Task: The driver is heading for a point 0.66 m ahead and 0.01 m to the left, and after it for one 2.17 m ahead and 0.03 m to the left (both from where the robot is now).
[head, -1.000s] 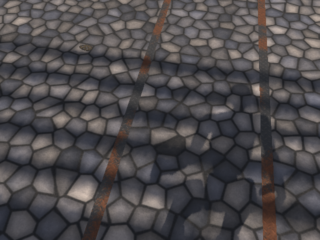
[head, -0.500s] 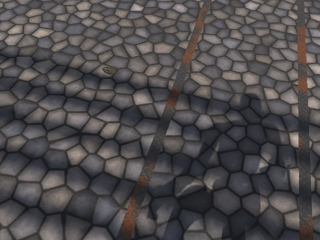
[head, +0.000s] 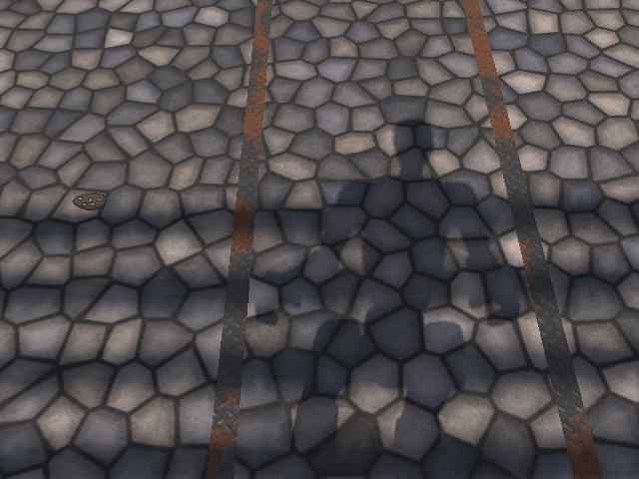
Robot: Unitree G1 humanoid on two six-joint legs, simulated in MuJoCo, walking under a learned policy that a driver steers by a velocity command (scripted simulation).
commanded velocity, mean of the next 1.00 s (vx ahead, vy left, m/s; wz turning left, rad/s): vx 0.07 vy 0.00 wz -0.21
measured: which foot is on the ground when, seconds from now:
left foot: up 0.00-0.32, down 0.34-1.00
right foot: down 0.00-0.34, up 0.36-0.62, down 0.64-0.96, up 0.98-1.00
